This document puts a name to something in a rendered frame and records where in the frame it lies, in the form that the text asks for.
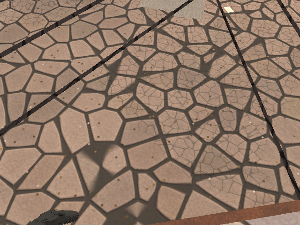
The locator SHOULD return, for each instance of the left robot hand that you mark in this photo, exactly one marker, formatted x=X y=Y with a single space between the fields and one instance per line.
x=53 y=217

